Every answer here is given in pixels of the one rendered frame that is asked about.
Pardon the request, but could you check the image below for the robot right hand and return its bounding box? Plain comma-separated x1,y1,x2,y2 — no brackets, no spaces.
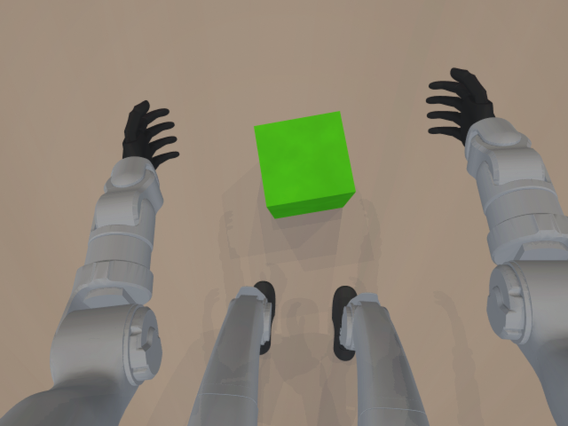
426,67,495,146

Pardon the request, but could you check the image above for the carton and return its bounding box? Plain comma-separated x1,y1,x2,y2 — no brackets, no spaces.
254,111,356,219

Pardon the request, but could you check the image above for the robot left forearm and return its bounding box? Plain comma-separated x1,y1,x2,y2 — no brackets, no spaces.
50,156,163,382

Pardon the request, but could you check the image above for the robot left hand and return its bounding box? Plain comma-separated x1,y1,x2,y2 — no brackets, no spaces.
122,100,179,170

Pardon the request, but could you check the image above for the robot left upper arm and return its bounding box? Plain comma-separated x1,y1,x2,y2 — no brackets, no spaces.
0,304,162,426

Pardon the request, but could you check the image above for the robot right upper arm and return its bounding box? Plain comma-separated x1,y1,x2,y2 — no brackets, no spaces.
486,260,568,426

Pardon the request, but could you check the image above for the robot right forearm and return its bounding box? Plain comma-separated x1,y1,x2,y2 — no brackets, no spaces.
464,117,568,265

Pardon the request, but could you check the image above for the left robot foot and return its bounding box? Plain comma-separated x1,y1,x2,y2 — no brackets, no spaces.
254,281,275,355

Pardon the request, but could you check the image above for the left robot shin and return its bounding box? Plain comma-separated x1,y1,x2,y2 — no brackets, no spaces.
227,286,266,342

